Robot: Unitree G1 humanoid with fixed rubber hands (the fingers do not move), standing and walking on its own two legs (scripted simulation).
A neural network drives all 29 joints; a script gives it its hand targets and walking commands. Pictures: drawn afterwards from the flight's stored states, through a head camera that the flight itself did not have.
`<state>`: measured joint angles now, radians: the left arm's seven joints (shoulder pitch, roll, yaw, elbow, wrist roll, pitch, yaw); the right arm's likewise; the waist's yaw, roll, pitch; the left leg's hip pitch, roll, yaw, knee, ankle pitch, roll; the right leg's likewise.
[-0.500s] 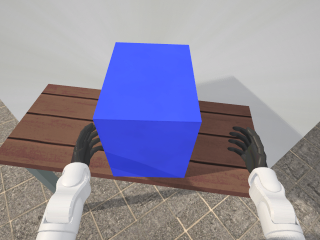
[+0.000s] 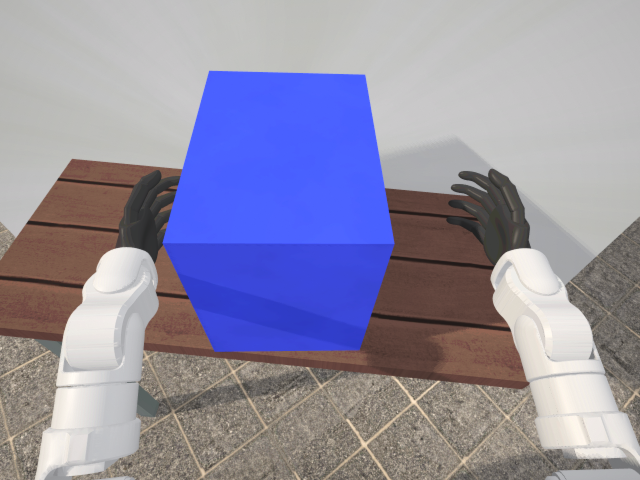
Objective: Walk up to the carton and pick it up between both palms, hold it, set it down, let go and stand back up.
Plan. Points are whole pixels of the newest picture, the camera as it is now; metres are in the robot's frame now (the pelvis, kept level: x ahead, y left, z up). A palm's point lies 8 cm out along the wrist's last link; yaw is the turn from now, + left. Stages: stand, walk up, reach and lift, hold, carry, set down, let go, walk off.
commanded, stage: reach and lift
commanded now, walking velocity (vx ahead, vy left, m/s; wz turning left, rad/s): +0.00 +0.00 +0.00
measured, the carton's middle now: (287, 217) +0.43 +0.03 +0.05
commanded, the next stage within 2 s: none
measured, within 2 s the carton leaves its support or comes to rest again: neither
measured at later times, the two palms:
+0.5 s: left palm (139, 169) +0.41 +0.19 +0.17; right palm (513, 173) +0.40 -0.23 +0.17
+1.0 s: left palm (136, 115) +0.45 +0.19 +0.21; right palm (491, 126) +0.45 -0.21 +0.20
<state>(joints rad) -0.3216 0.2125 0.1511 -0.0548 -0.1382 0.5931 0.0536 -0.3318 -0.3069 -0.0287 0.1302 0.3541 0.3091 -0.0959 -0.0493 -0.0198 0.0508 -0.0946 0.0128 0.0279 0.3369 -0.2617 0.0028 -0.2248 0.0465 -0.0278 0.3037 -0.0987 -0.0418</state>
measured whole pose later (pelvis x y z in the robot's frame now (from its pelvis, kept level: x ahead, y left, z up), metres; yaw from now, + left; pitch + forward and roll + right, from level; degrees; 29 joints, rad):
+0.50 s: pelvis -0.01 +0.01 +0.00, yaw +1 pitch +4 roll -1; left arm -0.77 0.26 0.10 0.41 -0.17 0.62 0.11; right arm -0.77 -0.40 -0.06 0.64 0.36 0.36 -0.01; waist -0.05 0.00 -0.05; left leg -0.20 0.00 0.02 0.39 -0.26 0.02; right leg -0.30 0.03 -0.03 0.30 -0.08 -0.03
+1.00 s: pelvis -0.01 +0.01 +0.00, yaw +3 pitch +8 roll -1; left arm -1.11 0.32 0.05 0.90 -0.20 0.44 0.08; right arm -1.09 -0.37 -0.07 1.03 0.29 0.31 -0.04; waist -0.06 0.01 -0.10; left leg -0.28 0.00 -0.02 0.38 -0.24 0.01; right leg -0.35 0.03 -0.05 0.27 -0.06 -0.03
